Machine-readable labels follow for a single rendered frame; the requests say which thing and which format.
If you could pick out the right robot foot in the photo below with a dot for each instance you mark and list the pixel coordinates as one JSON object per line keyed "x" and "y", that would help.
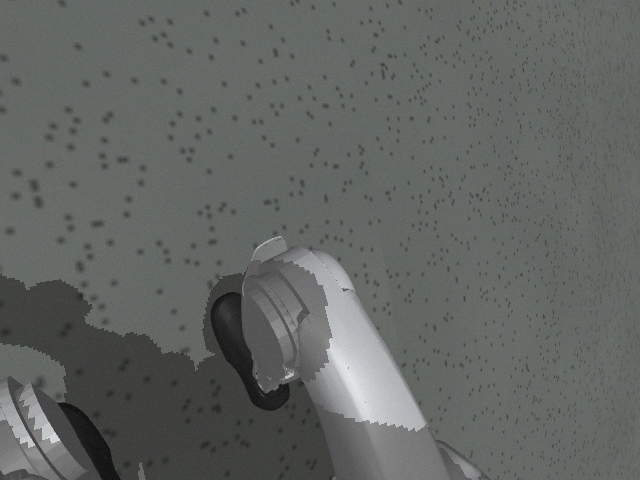
{"x": 227, "y": 326}

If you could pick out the left robot foot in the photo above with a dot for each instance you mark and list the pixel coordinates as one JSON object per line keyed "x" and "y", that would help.
{"x": 92, "y": 441}

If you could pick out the right robot hand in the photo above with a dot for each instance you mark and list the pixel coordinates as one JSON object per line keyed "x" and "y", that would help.
{"x": 458, "y": 465}

